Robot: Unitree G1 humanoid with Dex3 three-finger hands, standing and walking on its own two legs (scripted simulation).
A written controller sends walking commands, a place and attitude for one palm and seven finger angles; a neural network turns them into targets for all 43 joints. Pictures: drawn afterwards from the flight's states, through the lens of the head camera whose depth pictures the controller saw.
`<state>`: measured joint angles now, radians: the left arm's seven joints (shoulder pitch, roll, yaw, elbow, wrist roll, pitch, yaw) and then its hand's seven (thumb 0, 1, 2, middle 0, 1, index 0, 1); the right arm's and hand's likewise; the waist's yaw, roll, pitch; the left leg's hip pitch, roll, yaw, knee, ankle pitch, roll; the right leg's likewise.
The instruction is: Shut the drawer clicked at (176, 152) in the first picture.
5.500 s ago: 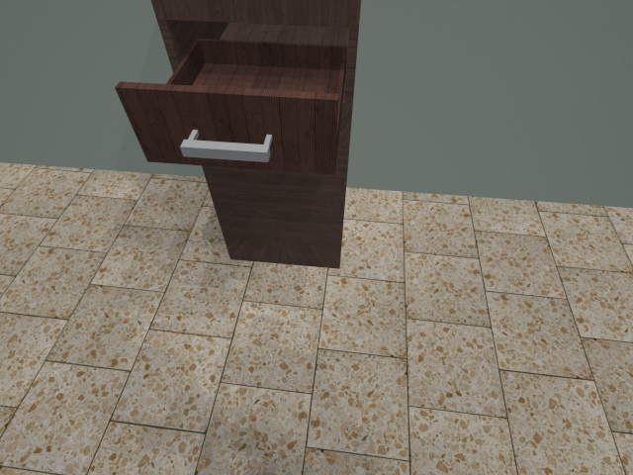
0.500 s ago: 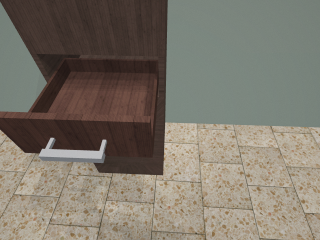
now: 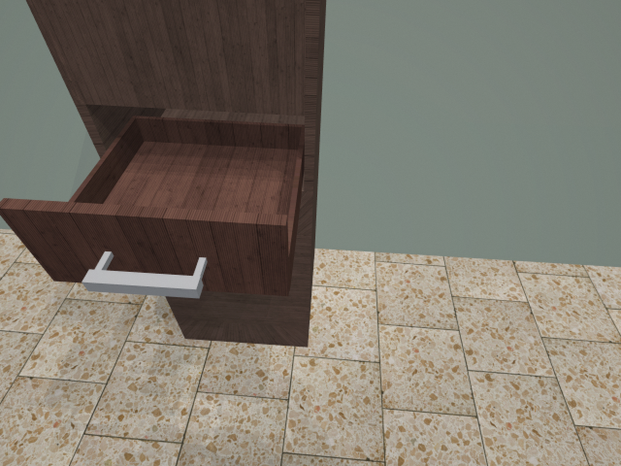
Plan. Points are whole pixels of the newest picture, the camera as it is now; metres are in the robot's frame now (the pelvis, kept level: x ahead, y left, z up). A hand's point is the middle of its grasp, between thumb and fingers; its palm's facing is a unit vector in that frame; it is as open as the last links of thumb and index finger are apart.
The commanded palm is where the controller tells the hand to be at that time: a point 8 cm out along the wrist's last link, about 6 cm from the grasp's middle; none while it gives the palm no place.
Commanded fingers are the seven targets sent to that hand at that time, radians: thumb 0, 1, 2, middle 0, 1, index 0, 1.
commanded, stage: come to a stop and stand still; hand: left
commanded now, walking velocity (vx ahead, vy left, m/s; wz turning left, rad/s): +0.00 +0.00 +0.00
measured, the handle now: (149, 272) +0.36 +0.26 +0.04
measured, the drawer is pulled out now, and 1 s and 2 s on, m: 0.27 0.27 0.27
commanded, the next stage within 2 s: look again from close up in 0.54 s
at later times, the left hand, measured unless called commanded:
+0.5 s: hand out of the picture +0.04 +0.19 -0.17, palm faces +0.03 -0.98 -0.21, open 7.3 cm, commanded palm none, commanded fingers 0.00 0.90 0.90 -0.20 -0.30 -0.20 -0.30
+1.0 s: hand out of the picture +0.04 +0.19 -0.17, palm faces +0.01 -0.98 -0.20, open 7.3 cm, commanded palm none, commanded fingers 0.00 0.90 0.90 -0.20 -0.30 -0.20 -0.30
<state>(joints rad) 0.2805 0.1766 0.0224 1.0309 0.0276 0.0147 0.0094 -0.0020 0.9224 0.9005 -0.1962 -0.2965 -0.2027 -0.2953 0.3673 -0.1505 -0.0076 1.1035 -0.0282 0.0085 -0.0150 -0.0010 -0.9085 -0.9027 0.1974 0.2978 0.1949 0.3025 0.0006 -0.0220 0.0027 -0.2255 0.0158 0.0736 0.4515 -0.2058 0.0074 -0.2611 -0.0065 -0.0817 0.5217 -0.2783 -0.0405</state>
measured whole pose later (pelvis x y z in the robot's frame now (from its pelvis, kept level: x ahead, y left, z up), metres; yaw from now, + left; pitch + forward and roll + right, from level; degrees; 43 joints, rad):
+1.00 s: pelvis +0.04 +0.02 +0.00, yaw -1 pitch -1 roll +0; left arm 0.26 0.15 -0.01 1.11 0.01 -0.01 0.04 0.00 0.92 0.90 -0.20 -0.30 -0.20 -0.30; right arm 0.25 -0.15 0.02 1.15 -0.01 -0.02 -0.04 0.00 -0.91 -0.90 0.20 0.30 0.20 0.30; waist 0.01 0.00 0.06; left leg -0.12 0.00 0.07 0.42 -0.29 0.02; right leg -0.17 -0.01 -0.07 0.45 -0.27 -0.02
